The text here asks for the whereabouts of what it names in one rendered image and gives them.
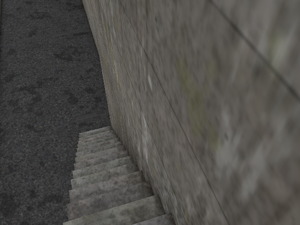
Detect stairs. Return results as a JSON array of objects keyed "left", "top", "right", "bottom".
[{"left": 63, "top": 126, "right": 176, "bottom": 225}]

